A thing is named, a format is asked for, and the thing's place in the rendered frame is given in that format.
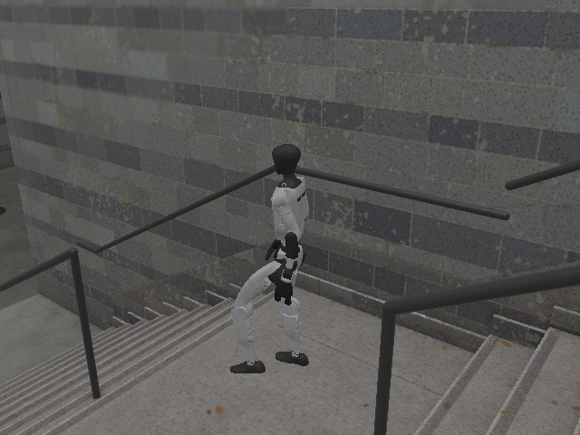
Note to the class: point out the stairs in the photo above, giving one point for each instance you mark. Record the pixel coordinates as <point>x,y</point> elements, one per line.
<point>509,389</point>
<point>37,400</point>

